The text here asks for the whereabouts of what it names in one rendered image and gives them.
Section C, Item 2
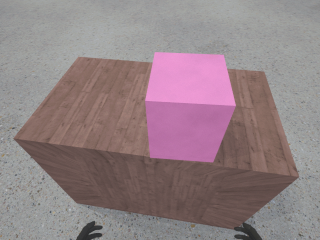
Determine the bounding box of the robot left hand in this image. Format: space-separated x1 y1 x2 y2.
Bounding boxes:
76 221 103 240

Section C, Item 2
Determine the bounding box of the carton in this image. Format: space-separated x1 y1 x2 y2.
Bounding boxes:
145 52 236 163

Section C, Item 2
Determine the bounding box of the pedestal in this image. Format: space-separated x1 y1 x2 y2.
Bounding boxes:
13 57 299 230

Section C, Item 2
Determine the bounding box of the robot right hand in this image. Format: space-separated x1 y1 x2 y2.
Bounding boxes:
234 222 262 240

